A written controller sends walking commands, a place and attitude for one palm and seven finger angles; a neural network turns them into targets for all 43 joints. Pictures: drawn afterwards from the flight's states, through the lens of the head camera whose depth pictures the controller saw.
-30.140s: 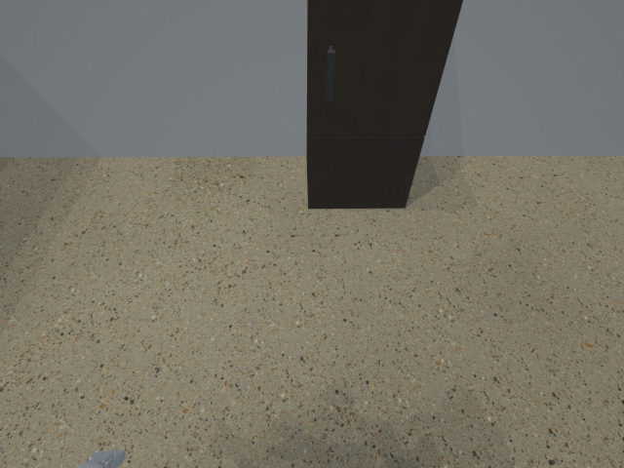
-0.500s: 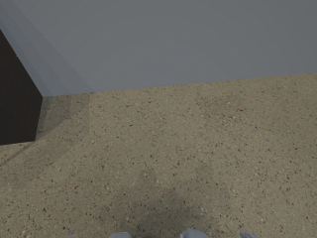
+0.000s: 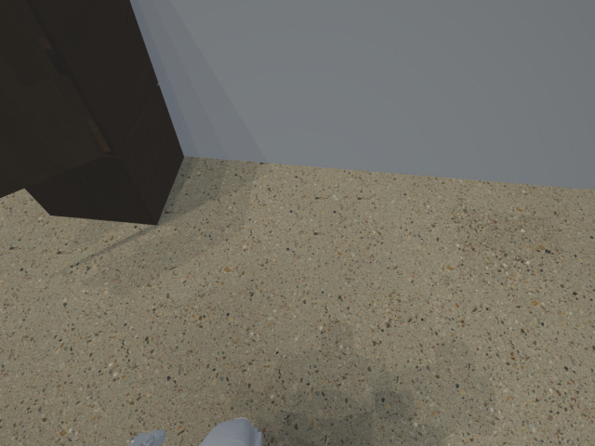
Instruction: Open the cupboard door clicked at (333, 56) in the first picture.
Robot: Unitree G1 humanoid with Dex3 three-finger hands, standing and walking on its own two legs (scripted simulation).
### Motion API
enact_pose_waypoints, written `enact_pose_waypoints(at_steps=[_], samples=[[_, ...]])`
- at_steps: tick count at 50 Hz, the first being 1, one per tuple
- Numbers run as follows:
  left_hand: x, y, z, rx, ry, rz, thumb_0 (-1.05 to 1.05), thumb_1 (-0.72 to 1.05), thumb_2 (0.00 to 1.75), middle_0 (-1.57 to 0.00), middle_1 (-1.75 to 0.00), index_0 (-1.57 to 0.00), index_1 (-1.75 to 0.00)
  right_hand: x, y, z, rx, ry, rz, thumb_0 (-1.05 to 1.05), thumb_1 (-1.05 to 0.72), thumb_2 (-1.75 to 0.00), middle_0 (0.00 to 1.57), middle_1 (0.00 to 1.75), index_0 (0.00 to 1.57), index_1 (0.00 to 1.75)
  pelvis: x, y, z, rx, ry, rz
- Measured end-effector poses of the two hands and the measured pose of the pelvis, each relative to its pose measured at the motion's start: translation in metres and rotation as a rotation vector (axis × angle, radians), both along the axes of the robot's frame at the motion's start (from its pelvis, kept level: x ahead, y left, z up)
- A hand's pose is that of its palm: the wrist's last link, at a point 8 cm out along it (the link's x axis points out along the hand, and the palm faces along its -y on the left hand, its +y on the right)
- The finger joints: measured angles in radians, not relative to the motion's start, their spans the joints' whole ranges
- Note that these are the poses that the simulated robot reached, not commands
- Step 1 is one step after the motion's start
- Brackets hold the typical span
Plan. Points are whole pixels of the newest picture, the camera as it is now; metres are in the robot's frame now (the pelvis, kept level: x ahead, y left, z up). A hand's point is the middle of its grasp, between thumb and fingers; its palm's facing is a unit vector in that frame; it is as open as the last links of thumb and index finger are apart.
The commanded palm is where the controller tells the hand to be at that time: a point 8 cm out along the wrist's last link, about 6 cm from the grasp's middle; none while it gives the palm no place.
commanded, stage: turn to face it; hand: left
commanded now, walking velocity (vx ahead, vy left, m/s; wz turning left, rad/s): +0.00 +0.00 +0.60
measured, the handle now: out of the picture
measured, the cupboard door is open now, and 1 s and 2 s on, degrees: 41 41 41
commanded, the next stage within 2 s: take the last steps up to it in 1.00 s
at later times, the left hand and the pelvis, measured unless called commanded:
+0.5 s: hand out of the picture +0.06 +0.22 -0.15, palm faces +0.28 -0.91 -0.31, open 7.4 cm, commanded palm none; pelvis +0.00 -0.02 -0.01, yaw +18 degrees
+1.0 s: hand out of the picture -0.07 +0.20 -0.17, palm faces +0.55 -0.80 -0.25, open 7.4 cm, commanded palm none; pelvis +0.00 -0.02 +0.00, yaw +32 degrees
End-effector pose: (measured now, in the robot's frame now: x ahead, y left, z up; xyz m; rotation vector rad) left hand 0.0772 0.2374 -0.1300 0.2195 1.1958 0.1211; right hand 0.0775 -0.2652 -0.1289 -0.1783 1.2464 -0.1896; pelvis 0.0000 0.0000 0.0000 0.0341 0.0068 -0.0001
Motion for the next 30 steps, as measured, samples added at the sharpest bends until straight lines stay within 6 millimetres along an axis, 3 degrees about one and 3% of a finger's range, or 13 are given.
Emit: enact_pose_waypoints(at_steps=[7,15,23,26,30], samples=[[-0.044,0.034,-0.031,-0.024,0.076,0.135,0.01,0.90,0.90,-0.20,-0.30,-0.20,-0.30,0.055,0.029,0.004,-0.051,-0.101,0.156,0.01,-0.91,-0.89,0.20,0.30,0.20,0.30,0.000,0.018,-0.017,-0.024,0.003,0.091],[-0.044,0.054,-0.009,0.023,0.021,0.224,0.01,0.91,0.90,-0.20,-0.29,-0.20,-0.30,0.054,0.042,0.010,-0.046,-0.059,0.237,0.00,-0.91,-0.89,0.20,0.30,0.20,0.30,-0.002,0.013,-0.003,-0.050,0.010,0.176],[-0.036,0.035,0.009,0.076,-0.083,0.277,0.01,0.91,0.90,-0.20,-0.29,-0.20,-0.30,0.051,0.022,-0.012,0.007,0.012,0.276,0.01,-0.91,-0.89,0.20,0.30,0.20,0.30,0.001,-0.016,-0.008,-0.041,0.014,0.282],[-0.046,0.021,0.012,0.094,-0.093,0.304,0.00,0.91,0.90,-0.20,-0.29,-0.20,-0.30,0.060,0.013,-0.021,0.018,0.026,0.297,0.01,-0.91,-0.89,0.20,0.30,0.20,0.30,0.002,-0.025,-0.011,-0.036,0.002,0.325],[-0.069,0.001,0.014,0.067,-0.057,0.363,0.00,0.90,0.90,-0.20,-0.29,-0.20,-0.30,0.076,0.010,-0.014,0.017,0.035,0.342,0.01,-0.91,-0.89,0.20,0.30,0.20,0.30,0.004,-0.029,-0.003,-0.016,-0.010,0.379]])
